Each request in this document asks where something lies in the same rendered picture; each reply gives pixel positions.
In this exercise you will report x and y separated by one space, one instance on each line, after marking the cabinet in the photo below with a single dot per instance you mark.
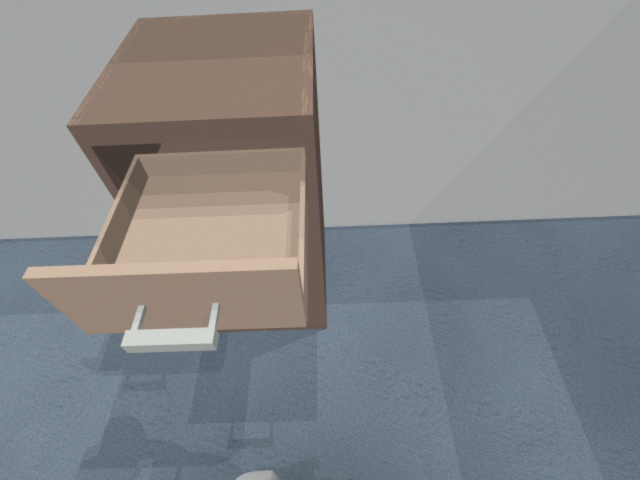
218 82

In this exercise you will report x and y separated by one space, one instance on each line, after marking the handle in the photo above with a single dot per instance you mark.
171 340

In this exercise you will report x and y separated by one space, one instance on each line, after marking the drawer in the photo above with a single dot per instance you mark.
190 229

